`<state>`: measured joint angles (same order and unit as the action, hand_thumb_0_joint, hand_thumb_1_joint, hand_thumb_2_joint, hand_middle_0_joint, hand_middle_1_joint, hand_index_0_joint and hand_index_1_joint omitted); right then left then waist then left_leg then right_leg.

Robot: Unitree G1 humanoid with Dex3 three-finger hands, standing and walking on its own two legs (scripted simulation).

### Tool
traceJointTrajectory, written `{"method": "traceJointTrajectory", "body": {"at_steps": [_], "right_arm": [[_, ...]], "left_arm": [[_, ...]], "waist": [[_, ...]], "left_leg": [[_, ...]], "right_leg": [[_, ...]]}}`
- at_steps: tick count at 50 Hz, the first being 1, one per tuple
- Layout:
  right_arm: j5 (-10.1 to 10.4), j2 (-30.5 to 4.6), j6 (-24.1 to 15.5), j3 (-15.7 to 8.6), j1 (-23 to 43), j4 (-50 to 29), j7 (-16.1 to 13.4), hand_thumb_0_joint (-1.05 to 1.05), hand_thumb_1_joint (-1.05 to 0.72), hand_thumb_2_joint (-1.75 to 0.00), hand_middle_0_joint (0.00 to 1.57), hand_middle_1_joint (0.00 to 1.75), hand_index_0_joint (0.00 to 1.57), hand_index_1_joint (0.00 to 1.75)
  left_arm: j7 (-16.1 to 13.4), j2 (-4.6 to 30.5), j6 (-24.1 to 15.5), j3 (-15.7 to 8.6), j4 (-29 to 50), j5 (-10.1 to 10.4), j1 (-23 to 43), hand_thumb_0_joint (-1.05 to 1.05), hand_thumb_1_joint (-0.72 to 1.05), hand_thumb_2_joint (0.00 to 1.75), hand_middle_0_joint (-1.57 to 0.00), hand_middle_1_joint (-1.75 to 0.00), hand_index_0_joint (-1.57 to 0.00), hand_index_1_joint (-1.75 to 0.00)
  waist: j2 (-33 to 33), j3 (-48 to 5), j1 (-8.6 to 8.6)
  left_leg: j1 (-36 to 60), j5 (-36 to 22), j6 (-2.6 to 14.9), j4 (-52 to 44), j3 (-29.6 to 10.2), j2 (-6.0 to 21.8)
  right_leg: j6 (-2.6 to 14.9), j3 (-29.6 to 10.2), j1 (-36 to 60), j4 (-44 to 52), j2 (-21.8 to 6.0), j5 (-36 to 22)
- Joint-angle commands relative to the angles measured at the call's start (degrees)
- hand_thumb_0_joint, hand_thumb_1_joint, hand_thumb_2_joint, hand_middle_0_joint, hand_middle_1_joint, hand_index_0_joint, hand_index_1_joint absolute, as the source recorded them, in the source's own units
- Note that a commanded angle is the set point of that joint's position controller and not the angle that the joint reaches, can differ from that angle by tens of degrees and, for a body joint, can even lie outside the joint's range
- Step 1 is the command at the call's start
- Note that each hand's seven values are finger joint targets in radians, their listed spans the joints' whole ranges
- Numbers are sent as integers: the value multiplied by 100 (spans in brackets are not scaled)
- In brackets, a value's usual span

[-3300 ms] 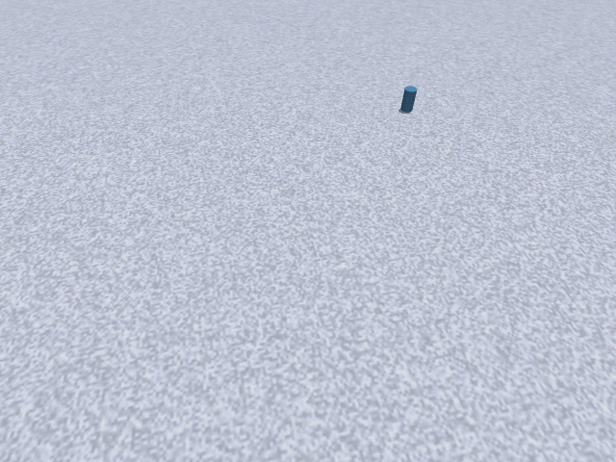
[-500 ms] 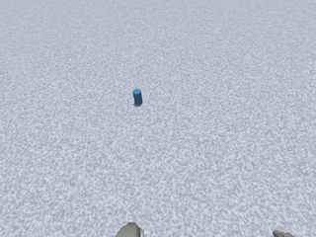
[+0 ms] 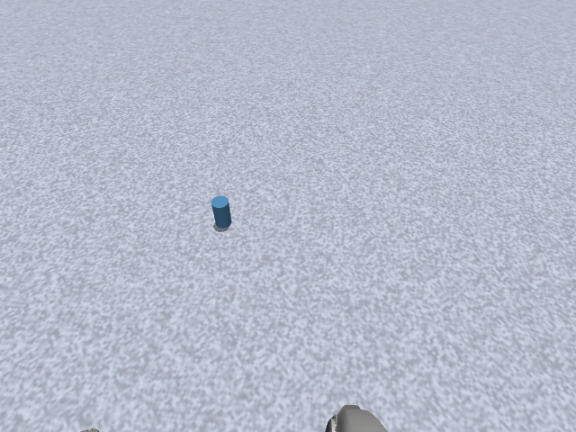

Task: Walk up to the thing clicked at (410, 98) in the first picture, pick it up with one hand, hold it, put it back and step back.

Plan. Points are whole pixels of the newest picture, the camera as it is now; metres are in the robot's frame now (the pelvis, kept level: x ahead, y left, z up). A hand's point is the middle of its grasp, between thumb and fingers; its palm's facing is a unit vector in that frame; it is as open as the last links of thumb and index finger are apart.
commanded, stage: walk up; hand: left
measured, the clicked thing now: (221, 212) +1.10 +0.25 -0.70
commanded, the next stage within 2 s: none
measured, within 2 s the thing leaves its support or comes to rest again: neither
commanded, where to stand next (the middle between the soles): +0.79 +0.03 m, yaw +1 degrees
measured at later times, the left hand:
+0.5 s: hand (117, 400) +0.21 +0.26 -0.13, palm faces +0.05 -0.92 -0.40, open 7.4 cm
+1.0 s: hand (122, 288) +0.42 +0.31 -0.14, palm faces -0.02 -0.94 -0.33, open 7.4 cm
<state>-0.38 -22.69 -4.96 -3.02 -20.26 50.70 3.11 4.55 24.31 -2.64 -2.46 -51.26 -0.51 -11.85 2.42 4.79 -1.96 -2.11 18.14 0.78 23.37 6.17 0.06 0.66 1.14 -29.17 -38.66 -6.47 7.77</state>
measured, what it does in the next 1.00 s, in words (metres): walks ahead: right foot, then left foot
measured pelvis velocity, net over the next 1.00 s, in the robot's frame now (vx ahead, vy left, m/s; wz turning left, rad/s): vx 0.37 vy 0.04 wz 0.03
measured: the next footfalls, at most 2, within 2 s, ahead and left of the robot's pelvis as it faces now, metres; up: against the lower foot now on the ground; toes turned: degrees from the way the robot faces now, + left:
right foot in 0.08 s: +0.21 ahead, -0.14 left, +0.00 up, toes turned -5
left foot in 0.60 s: +0.38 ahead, +0.15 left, +0.00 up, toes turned +8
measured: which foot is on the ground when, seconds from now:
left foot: down 0.00-0.12, up 0.14-0.58, down 0.60-1.00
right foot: up 0.00-0.06, down 0.08-0.64, up 0.66-1.00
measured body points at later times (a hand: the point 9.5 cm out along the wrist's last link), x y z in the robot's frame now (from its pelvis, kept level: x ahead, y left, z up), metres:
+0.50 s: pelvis +0.19 -0.02 +0.00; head +0.20 -0.03 +0.45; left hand +0.21 +0.31 -0.10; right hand +0.27 -0.35 -0.11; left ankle +0.31 +0.14 -0.70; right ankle +0.17 -0.13 -0.74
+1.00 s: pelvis +0.37 +0.04 +0.00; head +0.38 +0.05 +0.45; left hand +0.42 +0.36 -0.12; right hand +0.42 -0.28 -0.10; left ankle +0.34 +0.14 -0.74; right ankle +0.50 -0.12 -0.69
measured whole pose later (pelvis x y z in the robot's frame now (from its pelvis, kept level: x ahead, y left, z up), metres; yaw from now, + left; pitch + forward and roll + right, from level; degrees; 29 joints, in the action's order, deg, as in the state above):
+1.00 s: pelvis +0.37 +0.04 +0.00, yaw +2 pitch -4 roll +1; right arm -0.7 -21.9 -5.0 -3.0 -19.6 49.4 2.3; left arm 3.9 24.6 -1.0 -2.7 -53.1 -0.7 -16.1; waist 3.3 4.2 -0.8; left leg -3.2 15.2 1.9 22.0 6.4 -0.4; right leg -0.2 -1.7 -30.1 -45.8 -5.8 8.8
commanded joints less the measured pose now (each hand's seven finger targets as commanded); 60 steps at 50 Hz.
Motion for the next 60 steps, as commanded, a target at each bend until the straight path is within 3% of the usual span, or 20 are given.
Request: {"method": "traceJointTrajectory", "body": {"at_steps": [1,4,5,6,7,13,20,27,29,30,31,32,33,38,47,52,56,57,59,60], "right_arm": [[42,-1539,-107,-466,303,-575,-95,0,-90,-90,20,30,20,30],[16,-1332,-63,-376,236,-647,-120,0,-90,-90,20,30,20,30],[16,-979,-71,-254,-103,-649,-100,0,-90,-90,20,30,20,30],[29,-753,-44,-151,-436,-680,-78,0,-90,-90,20,30,20,30],[27,-1401,22,-305,-246,-518,-153,0,-90,-90,20,30,20,30],[60,-1137,178,-294,-307,-95,-51,0,-90,-90,20,30,20,30],[-89,-1199,240,-403,550,-320,126,0,-90,-90,20,30,20,30],[-104,-1116,95,-392,988,-402,197,0,-90,-90,20,30,20,30],[-110,-1172,46,-427,465,-252,154,0,-90,-90,20,30,20,30],[-138,-1412,-3,-512,-205,-38,81,0,-90,-90,20,30,20,30],[-200,-1814,-52,-659,-731,56,-9,0,-90,-90,20,30,20,30],[-181,-2181,-85,-721,-660,-169,-79,0,-90,-90,20,30,20,30],[19,-2233,-65,-742,-586,-209,-71,0,-90,-90,20,30,20,30],[87,-1481,-112,-421,176,-374,-165,0,-90,-90,20,30,20,30],[25,-1528,-154,-499,109,-548,-175,0,-90,-90,20,30,20,30],[-10,-1502,-83,-467,153,-622,-151,0,-90,-90,20,30,20,30],[-5,-1356,-18,-402,145,-725,-187,0,-90,-90,20,30,20,30],[-7,-1096,-17,-301,-107,-716,-175,0,-90,-90,20,30,20,30],[35,-1076,42,-239,-380,-688,-171,0,-90,-90,20,30,20,30],[-14,-1447,100,-318,-184,-568,-243,0,-90,-90,20,30,20,30]], "left_arm": [[-39,885,-204,-351,381,26,289,0,90,90,-20,-30,-20,-30],[-150,1189,-300,-508,107,9,-616,0,90,90,-20,-30,-20,-30],[-219,1490,-352,-635,-23,-33,-1161,0,90,90,-20,-30,-20,-30],[-278,1909,-390,-711,93,-32,-1310,0,90,90,-20,-30,-20,-30],[-287,1979,-349,-683,61,67,-1138,0,90,90,-20,-30,-20,-30],[-334,1284,-404,-422,315,105,-219,0,90,90,-20,-30,-20,-30],[-309,1429,-444,-528,550,-17,-301,0,90,90,-20,-30,-20,-30],[-283,1551,-379,-549,450,2,-515,0,90,90,-20,-30,-20,-30],[-289,1537,-330,-511,479,-2,-404,0,90,90,-20,-30,-20,-30],[-295,1301,-311,-414,510,-20,-549,0,90,90,-20,-30,-20,-30],[-297,907,-280,-260,516,38,-903,0,90,90,-20,-30,-20,-30],[-262,549,-244,-177,567,80,-1120,0,90,90,-20,-30,-20,-30],[-369,1241,-180,-345,412,53,-895,0,90,90,-20,-30,-20,-30],[-277,1110,-104,-278,116,148,-1057,0,90,90,-20,-30,-20,-30],[-94,925,-27,-291,323,15,-164,0,90,90,-20,-30,-20,-30],[-35,807,-143,-271,437,-1,261,0,90,90,-20,-30,-20,-30],[-153,1042,-265,-407,111,-15,-636,0,90,90,-20,-30,-20,-30],[-229,1281,-328,-511,-5,-30,-1228,0,90,90,-20,-30,-20,-30],[-321,1978,-337,-662,42,13,-1474,0,90,90,-20,-30,-20,-30],[-330,1931,-299,-651,145,90,-1271,0,90,90,-20,-30,-20,-30]], "waist": [[-897,-192,93],[-52,-795,620],[901,-1196,806],[1598,-1286,749],[1119,-1082,805],[660,-126,167],[466,216,339],[315,-58,453],[69,-280,94],[-572,-715,-195],[-1755,-1076,-401],[-2403,-1053,-246],[-1571,-1017,-345],[-1026,-193,181],[-957,371,6],[-886,203,-11],[-217,-459,465],[451,-994,690],[1534,-1018,723],[1104,-874,708]], "left_leg": [[-681,-1899,948,-419,-767,1332],[-1097,-2050,691,1428,-494,949],[-1816,-1180,508,2845,-170,490],[-3009,1108,265,3919,-275,-175],[-3436,1232,247,4437,-654,-66],[-2495,-320,144,3739,-1172,222],[-3071,-759,-215,2323,-1069,506],[-2103,-944,51,970,-473,549],[-1185,-864,151,567,-297,379],[-132,-563,293,502,-445,243],[712,505,592,-47,-1491,897],[1353,893,979,-577,-4001,2122],[1124,760,1488,-778,-4504,2462],[-591,-1733,682,-729,-1544,1414],[-567,-579,1080,-1331,-1085,1491],[-501,-1312,1053,-832,-787,1407],[-927,-1796,788,799,-668,1205],[-1153,-1636,640,2143,-372,806],[-3143,1237,203,3903,-357,-256],[-3231,1243,199,4284,-727,75]], "right_leg": [[97,208,1056,568,230,-297],[282,170,2799,1056,391,166],[405,-662,3605,1453,-201,1026],[795,-3017,4223,2042,-1632,1626],[1272,-3942,4047,2384,-1997,1871],[583,-831,1773,2566,-607,91],[1095,-701,1719,3140,-1031,1867],[1005,-306,2018,2278,-966,1007],[882,-146,1824,1457,-863,186],[706,71,1481,171,-566,-526],[451,546,601,-1551,-6,-61],[152,251,-905,-2571,872,2276],[257,-220,-980,-2955,603,2395],[120,-660,-64,-2237,185,921],[-124,-382,-447,-734,-18,57],[21,-7,298,489,39,-98],[178,20,2198,945,334,29],[272,-199,3073,1305,202,441],[1060,-3724,3945,2323,-1720,1106],[1367,-3860,3626,2249,-1878,967]]}}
